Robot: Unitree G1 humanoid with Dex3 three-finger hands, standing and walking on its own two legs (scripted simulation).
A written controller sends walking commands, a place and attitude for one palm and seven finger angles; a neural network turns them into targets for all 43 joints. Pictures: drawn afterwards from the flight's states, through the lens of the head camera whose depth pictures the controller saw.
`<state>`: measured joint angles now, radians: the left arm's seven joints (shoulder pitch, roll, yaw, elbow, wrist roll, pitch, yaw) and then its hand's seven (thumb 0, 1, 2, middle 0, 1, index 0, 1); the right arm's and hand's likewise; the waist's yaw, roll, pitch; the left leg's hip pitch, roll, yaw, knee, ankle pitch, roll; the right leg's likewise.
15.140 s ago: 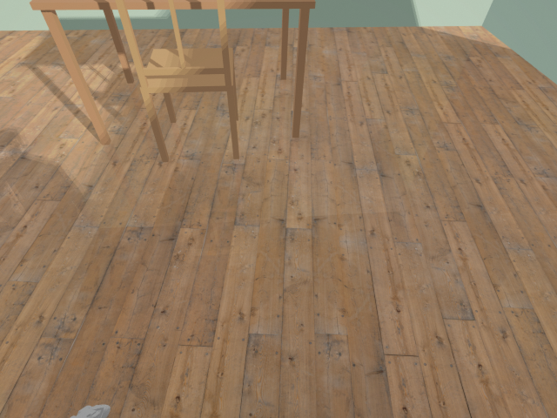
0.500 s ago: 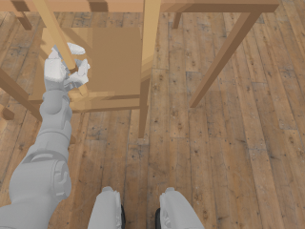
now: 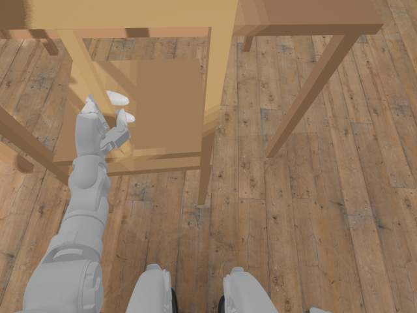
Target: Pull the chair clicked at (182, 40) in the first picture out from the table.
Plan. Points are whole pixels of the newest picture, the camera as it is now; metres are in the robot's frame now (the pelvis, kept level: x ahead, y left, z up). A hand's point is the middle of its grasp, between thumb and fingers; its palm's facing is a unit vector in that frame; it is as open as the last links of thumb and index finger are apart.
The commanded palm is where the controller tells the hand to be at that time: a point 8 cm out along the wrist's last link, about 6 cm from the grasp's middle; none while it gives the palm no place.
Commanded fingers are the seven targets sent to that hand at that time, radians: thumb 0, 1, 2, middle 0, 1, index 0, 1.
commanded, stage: hook a spindle and tug to test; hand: left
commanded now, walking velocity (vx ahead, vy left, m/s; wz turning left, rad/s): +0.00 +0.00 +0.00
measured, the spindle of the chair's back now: (107, 110) +0.48 +0.17 +0.05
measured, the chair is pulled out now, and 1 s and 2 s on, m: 0.03 0.15 0.22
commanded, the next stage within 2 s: step backward, pulling the chair out in 0.12 s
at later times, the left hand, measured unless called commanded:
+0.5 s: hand (125, 141) +0.42 +0.13 +0.04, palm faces +0.08 -0.99 -0.11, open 5.0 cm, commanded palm +0.41 +0.18 +0.03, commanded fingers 0.00 0.90 0.90 -0.50 -1.45 -0.50 -1.45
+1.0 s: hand (133, 185) +0.34 +0.11 +0.04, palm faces +0.05 -0.99 -0.15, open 5.0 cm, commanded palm +0.34 +0.17 +0.04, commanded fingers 0.00 0.90 0.90 -0.50 -1.45 -0.50 -1.45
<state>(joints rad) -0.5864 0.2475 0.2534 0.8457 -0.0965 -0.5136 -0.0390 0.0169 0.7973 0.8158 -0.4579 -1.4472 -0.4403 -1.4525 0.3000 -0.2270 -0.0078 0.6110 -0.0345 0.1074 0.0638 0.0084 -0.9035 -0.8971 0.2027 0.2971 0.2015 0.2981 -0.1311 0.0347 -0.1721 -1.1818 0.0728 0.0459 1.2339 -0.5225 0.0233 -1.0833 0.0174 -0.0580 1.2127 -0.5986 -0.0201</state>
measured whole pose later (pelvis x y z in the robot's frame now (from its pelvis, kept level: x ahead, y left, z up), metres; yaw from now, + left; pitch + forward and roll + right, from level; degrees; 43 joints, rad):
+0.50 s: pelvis +0.00 +0.00 +0.08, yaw +1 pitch +16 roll -1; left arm -0.63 0.21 0.13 1.09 -0.08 -0.21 0.11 0.03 0.77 0.81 -0.33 -1.15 -0.47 -1.45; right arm 0.29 -0.23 0.02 0.64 0.06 0.15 -0.07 0.01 -0.90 -0.90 0.20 0.30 0.20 0.30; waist -0.11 0.02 -0.05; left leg -0.71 0.05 0.07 0.76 -0.32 0.03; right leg -0.62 0.01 -0.04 0.74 -0.38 0.00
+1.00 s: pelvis -0.05 -0.01 +0.09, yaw +0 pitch +7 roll -1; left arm -0.59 0.19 0.11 1.13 -0.09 -0.24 0.09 0.03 0.74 0.83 -0.36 -1.15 -0.49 -1.45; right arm 0.25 -0.23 -0.01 0.78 0.06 -0.03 -0.11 0.01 -0.90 -0.90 0.21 0.30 0.20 0.30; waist -0.09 0.06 0.10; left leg -0.57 0.08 0.08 0.63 -0.18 0.00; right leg -0.50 0.05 -0.04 0.62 -0.25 -0.03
